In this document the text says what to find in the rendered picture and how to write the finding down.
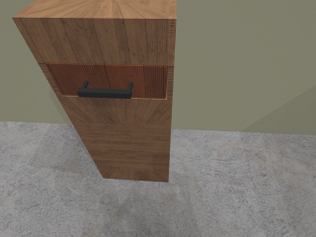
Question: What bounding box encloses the cabinet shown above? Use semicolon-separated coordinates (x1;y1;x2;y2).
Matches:
12;0;177;183

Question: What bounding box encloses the handle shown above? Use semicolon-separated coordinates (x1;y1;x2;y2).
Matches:
77;80;133;99

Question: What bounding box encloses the drawer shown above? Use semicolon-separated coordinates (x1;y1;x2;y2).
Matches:
45;62;168;99

